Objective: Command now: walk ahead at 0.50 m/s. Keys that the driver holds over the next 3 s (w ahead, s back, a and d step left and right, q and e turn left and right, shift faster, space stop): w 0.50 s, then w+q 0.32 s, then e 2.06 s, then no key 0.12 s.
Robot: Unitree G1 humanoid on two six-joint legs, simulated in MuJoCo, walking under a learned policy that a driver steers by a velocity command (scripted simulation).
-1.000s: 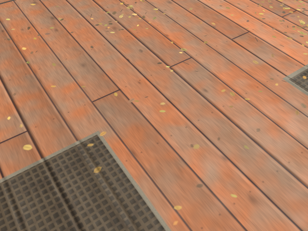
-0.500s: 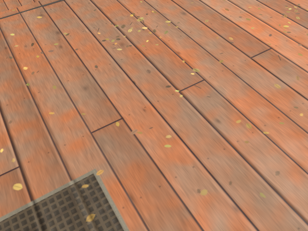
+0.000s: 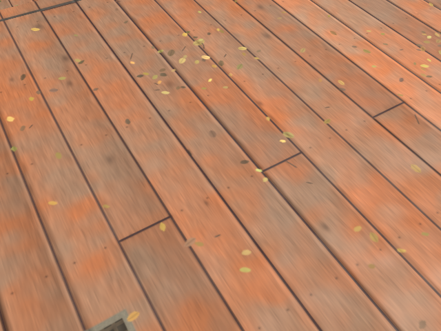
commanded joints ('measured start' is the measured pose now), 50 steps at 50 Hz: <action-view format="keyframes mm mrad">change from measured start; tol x32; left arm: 1 25 71 28 -59 5 2 8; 17 -410 41 11 -211 3 -2 -36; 24 158 236 81 -69 21 -2 -29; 50 33 102 19 -11 32 22 3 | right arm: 1 36 -73 -12 -24 -13 -14 3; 24 315 -19 16 68 8 2 -34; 45 -182 -3 -7 -107 -6 34 1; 50 233 -254 -77 -4 -48 16 -29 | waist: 1 10 95 -77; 18 -76 93 64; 24 104 -247 -446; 44 57 1 90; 50 -123 95 -295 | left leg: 1 207 265 -319 -293 110 164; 21 429 261 -101 -37 633 76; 25 -390 41 -187 892 -386 -16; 39 -349 143 -145 329 258 -31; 47 -180 50 -11 71 86 14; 50 544 276 -226 97 967 145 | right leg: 1 -193 -110 48 -10 107 -5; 18 -309 -44 -30 -658 356 1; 22 304 -4 -47 -676 340 -95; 24 834 -380 703 -856 170 -314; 33 208 -207 48 -1071 355 -154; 48 462 -188 -107 -729 1032 -65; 50 109 -45 -136 -261 473 34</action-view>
